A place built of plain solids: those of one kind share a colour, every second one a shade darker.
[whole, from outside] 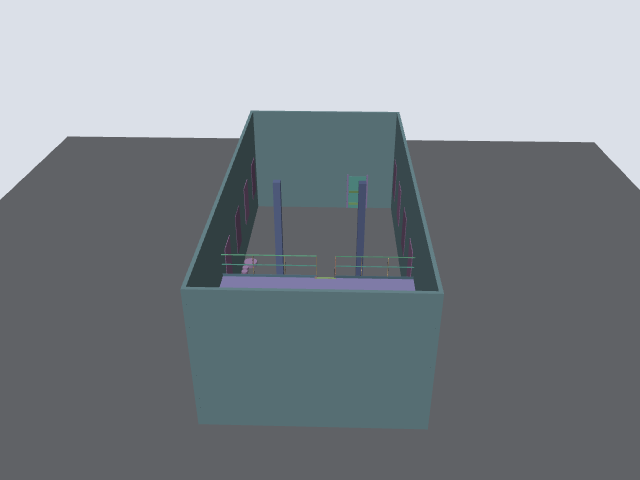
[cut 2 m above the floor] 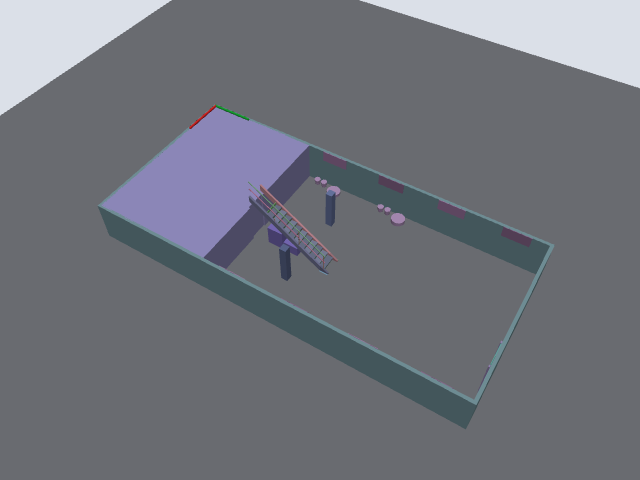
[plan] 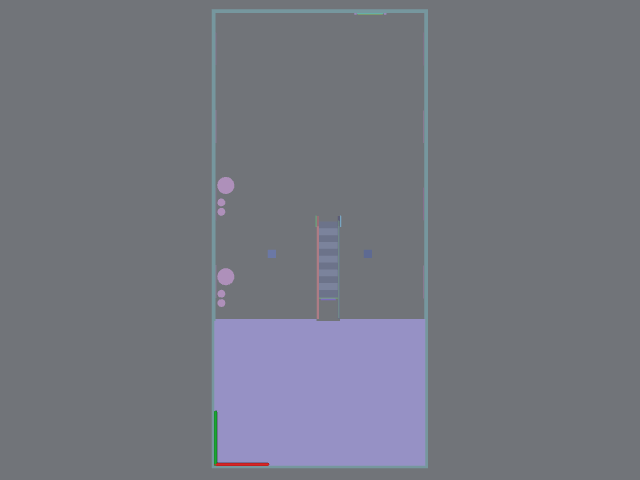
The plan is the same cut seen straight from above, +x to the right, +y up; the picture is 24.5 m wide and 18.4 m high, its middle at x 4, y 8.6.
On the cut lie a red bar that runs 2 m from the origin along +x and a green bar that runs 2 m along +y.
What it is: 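A pumping station 8.0 x 17.3 m, 5.9 m high; the engine floor; at the rear the gallery 5.5 m deep at 2.66 m over closed stores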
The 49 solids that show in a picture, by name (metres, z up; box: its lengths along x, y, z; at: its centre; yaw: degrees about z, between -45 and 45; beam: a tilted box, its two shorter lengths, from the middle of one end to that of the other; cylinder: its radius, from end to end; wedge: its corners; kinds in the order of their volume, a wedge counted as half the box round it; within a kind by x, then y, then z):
{
 "loft_1": {"box": [3.92, 0.09, 2.71], "at": [1.91, 5.53, 1.31]},
 "loft_2": {"box": [8.09, 5.55, 2.71], "at": [4.0, 2.73, 1.31]},
 "loft_3": {"box": [3.27, 0.09, 2.71], "at": [6.4, 5.53, 1.31]},
 "wall_1": {"box": [0.15, 17.6, 5.97], "at": [-0.07, 8.65, 2.94]},
 "wall_2": {"box": [8.29, 0.15, 5.97], "at": [4.0, -0.07, 2.94]},
 "wall_3": {"box": [8.29, 0.15, 5.97], "at": [4.0, 17.38, 2.94]},
 "wall_4": {"box": [0.15, 17.6, 5.97], "at": [8.06, 8.65, 2.94]},
 "post_1": {"box": [0.32, 0.32, 5.97], "at": [2.16, 8.07, 2.94]},
 "post_2": {"box": [0.32, 0.32, 5.97], "at": [5.83, 8.07, 2.94]},
 "under_1": {"box": [0.58, 0.77, 1.05], "at": [4.32, 6.68, 0.47]},
 "under_2": {"box": [0.58, 0.72, 0.55], "at": [4.32, 7.48, 0.23]},
 "winf_1": {"box": [0.028, 1.26, 2.03], "at": [0.01, 7.0, 2.46]},
 "winf_2": {"box": [0.028, 1.26, 2.03], "at": [0.01, 9.97, 2.46]},
 "winf_3": {"box": [0.028, 1.26, 2.03], "at": [0.01, 12.95, 2.46]},
 "winf_4": {"box": [0.028, 1.26, 2.03], "at": [0.01, 15.93, 2.46]},
 "winf_5": {"box": [0.028, 1.26, 2.03], "at": [7.98, 7.0, 2.46]},
 "winf_6": {"box": [0.028, 1.26, 2.03], "at": [7.98, 9.97, 2.46]},
 "winf_7": {"box": [0.028, 1.26, 2.03], "at": [7.98, 12.95, 2.46]},
 "winf_8": {"box": [0.028, 1.26, 2.03], "at": [7.98, 15.93, 2.46]},
 "stair_string_left_1": {"wedge": [[4.68, 5.58, 2.41], [4.68, 5.58, 2.71], [4.68, 9.13, 0.0], [4.68, 9.13, 0.31], [4.77, 5.58, 2.41], [4.77, 5.58, 2.71], [4.77, 9.13, 0.0], [4.77, 9.13, 0.31]]},
 "stair_string_right_1": {"wedge": [[3.87, 5.58, 2.41], [3.87, 5.58, 2.71], [3.87, 9.13, 0.0], [3.87, 9.13, 0.31], [3.96, 5.58, 2.41], [3.96, 5.58, 2.71], [3.96, 9.13, 0.0], [3.96, 9.13, 0.31]]},
 "stair_handrail_left_1": {"wedge": [[4.71, 5.59, 3.58], [4.71, 5.61, 3.61], [4.71, 9.33, 1.04], [4.71, 9.35, 1.07], [4.74, 5.59, 3.58], [4.74, 5.61, 3.61], [4.74, 9.33, 1.04], [4.74, 9.35, 1.07]]},
 "stair_kneerail_left_1": {"wedge": [[4.71, 5.59, 3.16], [4.71, 5.61, 3.19], [4.71, 9.33, 0.62], [4.71, 9.35, 0.66], [4.74, 5.59, 3.16], [4.74, 5.61, 3.19], [4.74, 9.33, 0.62], [4.74, 9.35, 0.66]]},
 "hose_1": {"cylinder": 0.15, "from": [0.22, 6.18, 0.21], "to": [0.22, 6.18, 0.28]},
 "hose_2": {"cylinder": 0.15, "from": [0.22, 6.54, 0.21], "to": [0.22, 6.54, 0.28]},
 "hose_3": {"cylinder": 0.15, "from": [0.22, 9.68, 0.21], "to": [0.22, 9.68, 0.28]},
 "hose_4": {"cylinder": 0.15, "from": [0.22, 10.04, 0.21], "to": [0.22, 10.04, 0.28]},
 "hose_5": {"cylinder": 0.33, "from": [0.39, 7.19, 0.0], "to": [0.39, 7.19, 0.15]},
 "hose_6": {"cylinder": 0.33, "from": [0.39, 10.69, 0.0], "to": [0.39, 10.69, 0.2]},
 "door_leaf_1": {"box": [1.02, 0.04, 2.1], "at": [5.93, 17.28, 1.0]},
 "stair_tread_1": {"wedge": [[3.96, 6.39, 1.9], [3.96, 6.39, 1.95], [3.96, 6.69, 1.9], [3.96, 6.69, 1.95], [4.68, 6.39, 1.9], [4.68, 6.39, 1.95], [4.68, 6.69, 1.9], [4.68, 6.69, 1.95]]},
 "stair_tread_2": {"wedge": [[3.96, 6.65, 1.73], [3.96, 6.65, 1.78], [3.96, 6.95, 1.73], [3.96, 6.95, 1.78], [4.68, 6.65, 1.73], [4.68, 6.65, 1.78], [4.68, 6.95, 1.73], [4.68, 6.95, 1.78]]},
 "stair_tread_3": {"wedge": [[3.96, 6.91, 1.55], [3.96, 6.91, 1.6], [3.96, 7.21, 1.55], [3.96, 7.21, 1.6], [4.68, 6.91, 1.55], [4.68, 6.91, 1.6], [4.68, 7.21, 1.55], [4.68, 7.21, 1.6]]},
 "stair_tread_4": {"wedge": [[3.96, 7.17, 1.37], [3.96, 7.17, 1.42], [3.96, 7.47, 1.37], [3.96, 7.47, 1.42], [4.68, 7.17, 1.37], [4.68, 7.17, 1.42], [4.68, 7.47, 1.37], [4.68, 7.47, 1.42]]},
 "stair_tread_5": {"wedge": [[3.96, 7.43, 1.19], [3.96, 7.43, 1.24], [3.96, 7.73, 1.19], [3.96, 7.73, 1.24], [4.68, 7.44, 1.19], [4.68, 7.44, 1.24], [4.68, 7.74, 1.19], [4.68, 7.74, 1.24]]},
 "stair_tread_6": {"wedge": [[3.96, 7.7, 1.02], [3.96, 7.7, 1.07], [3.96, 8.0, 1.02], [3.96, 8.0, 1.07], [4.68, 7.7, 1.01], [4.68, 7.7, 1.06], [4.68, 8.0, 1.01], [4.68, 8.0, 1.06]]},
 "stair_tread_7": {"wedge": [[3.96, 7.96, 0.84], [3.96, 7.96, 0.89], [3.96, 8.26, 0.84], [3.96, 8.26, 0.89], [4.68, 7.96, 0.84], [4.68, 7.96, 0.89], [4.68, 8.26, 0.84], [4.68, 8.26, 0.89]]},
 "stair_tread_8": {"wedge": [[3.96, 8.22, 0.66], [3.96, 8.22, 0.71], [3.96, 8.52, 0.66], [3.96, 8.52, 0.71], [4.68, 8.22, 0.66], [4.68, 8.22, 0.71], [4.68, 8.52, 0.66], [4.68, 8.52, 0.71]]},
 "stair_tread_9": {"wedge": [[3.96, 8.49, 0.48], [3.96, 8.49, 0.53], [3.96, 8.79, 0.48], [3.96, 8.79, 0.53], [4.68, 8.48, 0.48], [4.68, 8.48, 0.53], [4.68, 8.78, 0.48], [4.68, 8.78, 0.53]]},
 "stair_tread_10": {"wedge": [[3.96, 8.75, 0.3], [3.96, 8.75, 0.35], [3.96, 9.05, 0.3], [3.96, 9.05, 0.35], [4.68, 8.75, 0.3], [4.68, 8.75, 0.35], [4.68, 9.05, 0.3], [4.68, 9.05, 0.35]]},
 "stair_tread_11": {"wedge": [[3.96, 9.01, 0.12], [3.96, 9.01, 0.17], [3.96, 9.31, 0.12], [3.96, 9.31, 0.17], [4.68, 9.01, 0.12], [4.68, 9.01, 0.17], [4.68, 9.31, 0.12], [4.68, 9.31, 0.17]]},
 "door_jamb_1": {"box": [0.1, 0.07, 2.21], "at": [5.36, 17.27, 1.05]},
 "door_jamb_2": {"box": [0.1, 0.07, 2.21], "at": [6.5, 17.27, 1.05]},
 "toeboard_1": {"box": [3.96, 0.025, 0.14], "at": [1.98, 5.59, 2.7]},
 "toeboard_2": {"box": [3.27, 0.025, 0.14], "at": [6.36, 5.59, 2.7]},
 "handrail_1": {"box": [3.96, 0.036, 0.036], "at": [1.98, 5.6, 3.7]},
 "handrail_2": {"box": [3.27, 0.036, 0.036], "at": [6.36, 5.6, 3.7]},
 "kneerail_1": {"box": [3.96, 0.036, 0.036], "at": [1.98, 5.6, 3.23]},
 "kneerail_2": {"box": [3.27, 0.036, 0.036], "at": [6.36, 5.6, 3.23]}
}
